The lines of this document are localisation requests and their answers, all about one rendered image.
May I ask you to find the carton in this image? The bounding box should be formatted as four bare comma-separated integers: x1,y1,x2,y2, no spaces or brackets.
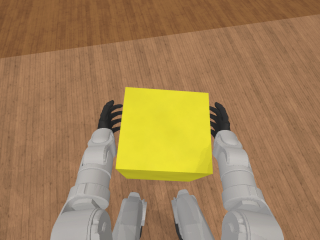
115,87,213,182

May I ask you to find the right robot forearm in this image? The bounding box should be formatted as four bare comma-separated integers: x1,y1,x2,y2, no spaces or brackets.
212,130,284,240

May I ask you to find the robot right upper arm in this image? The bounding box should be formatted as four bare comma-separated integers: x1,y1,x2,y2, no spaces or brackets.
221,208,284,240

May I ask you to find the right robot thigh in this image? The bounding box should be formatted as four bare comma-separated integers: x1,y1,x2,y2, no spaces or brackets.
171,193,215,240

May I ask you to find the left robot hand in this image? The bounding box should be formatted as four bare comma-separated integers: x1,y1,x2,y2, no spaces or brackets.
97,100,123,133

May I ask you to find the robot thigh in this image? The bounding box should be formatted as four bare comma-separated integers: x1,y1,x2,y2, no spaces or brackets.
112,196,147,240
171,193,215,240

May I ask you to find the left robot forearm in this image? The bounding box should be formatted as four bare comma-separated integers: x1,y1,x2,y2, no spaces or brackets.
50,128,117,240

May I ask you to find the left robot thigh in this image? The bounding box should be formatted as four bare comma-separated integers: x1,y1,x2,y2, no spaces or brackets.
112,196,147,240

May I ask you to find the right robot hand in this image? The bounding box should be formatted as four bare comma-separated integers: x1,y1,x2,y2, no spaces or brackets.
209,102,231,138

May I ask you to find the robot left upper arm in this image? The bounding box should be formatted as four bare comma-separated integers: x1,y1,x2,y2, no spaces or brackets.
51,207,113,240

